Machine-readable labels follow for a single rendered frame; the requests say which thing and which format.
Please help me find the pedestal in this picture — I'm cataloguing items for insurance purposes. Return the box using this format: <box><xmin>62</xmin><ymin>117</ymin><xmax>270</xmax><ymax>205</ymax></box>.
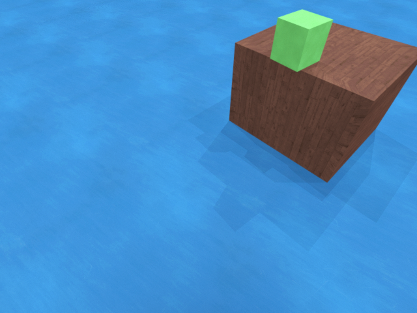
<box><xmin>229</xmin><ymin>22</ymin><xmax>417</xmax><ymax>182</ymax></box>

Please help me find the carton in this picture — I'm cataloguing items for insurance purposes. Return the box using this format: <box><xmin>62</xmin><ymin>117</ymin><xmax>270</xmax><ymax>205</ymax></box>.
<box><xmin>270</xmin><ymin>10</ymin><xmax>333</xmax><ymax>72</ymax></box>

